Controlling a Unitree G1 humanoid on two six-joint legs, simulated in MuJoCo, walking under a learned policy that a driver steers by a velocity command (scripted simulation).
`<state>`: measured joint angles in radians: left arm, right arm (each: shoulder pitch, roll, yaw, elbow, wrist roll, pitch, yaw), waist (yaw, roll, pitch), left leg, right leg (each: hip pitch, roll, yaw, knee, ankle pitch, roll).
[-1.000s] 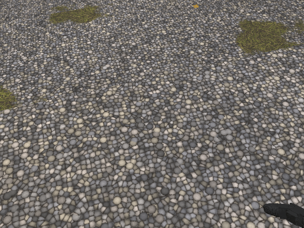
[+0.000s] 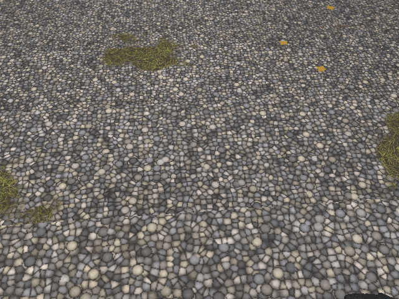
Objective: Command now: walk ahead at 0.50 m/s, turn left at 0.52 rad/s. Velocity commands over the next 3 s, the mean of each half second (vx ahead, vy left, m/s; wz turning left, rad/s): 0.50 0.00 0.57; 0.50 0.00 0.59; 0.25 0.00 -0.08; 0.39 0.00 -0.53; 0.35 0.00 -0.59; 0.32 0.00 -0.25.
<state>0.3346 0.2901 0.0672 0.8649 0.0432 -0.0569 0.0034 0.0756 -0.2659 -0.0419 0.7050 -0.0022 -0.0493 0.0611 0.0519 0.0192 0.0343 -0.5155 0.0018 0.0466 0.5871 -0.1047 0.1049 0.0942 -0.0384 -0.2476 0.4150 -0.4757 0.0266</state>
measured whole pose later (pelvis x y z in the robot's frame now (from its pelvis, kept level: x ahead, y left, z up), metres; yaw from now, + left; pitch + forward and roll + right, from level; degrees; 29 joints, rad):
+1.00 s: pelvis +0.53 +0.14 +0.00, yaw +35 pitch +2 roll -1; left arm 0.45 0.24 0.02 0.99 0.10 -0.10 0.00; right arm 0.09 -0.23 -0.03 0.79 -0.05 -0.10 0.08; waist 0.06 -0.01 -0.02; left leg -0.51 0.00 0.04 0.63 -0.15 0.10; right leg 0.17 -0.12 -0.33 0.35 -0.46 0.07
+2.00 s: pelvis +1.00 +0.32 -0.17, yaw +12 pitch +2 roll -3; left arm 0.39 0.21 0.02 0.90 0.05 -0.10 -0.11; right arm 0.02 -0.23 0.03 0.79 -0.06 -0.09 0.03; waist 0.08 0.03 -0.02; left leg -0.60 0.08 -0.04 0.64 -0.06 0.02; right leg -0.12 0.10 0.05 0.46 -0.36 -0.05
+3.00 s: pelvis +1.38 +0.32 -0.19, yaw -12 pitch +2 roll -1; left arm 0.45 0.18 0.01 0.87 0.08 -0.10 -0.03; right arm 0.27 -0.22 -0.01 0.83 -0.11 -0.10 0.03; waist 0.07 0.01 -0.03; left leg -0.47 0.05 0.04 0.99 -0.33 -0.01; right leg -0.27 0.06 0.01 0.72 -0.48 -0.08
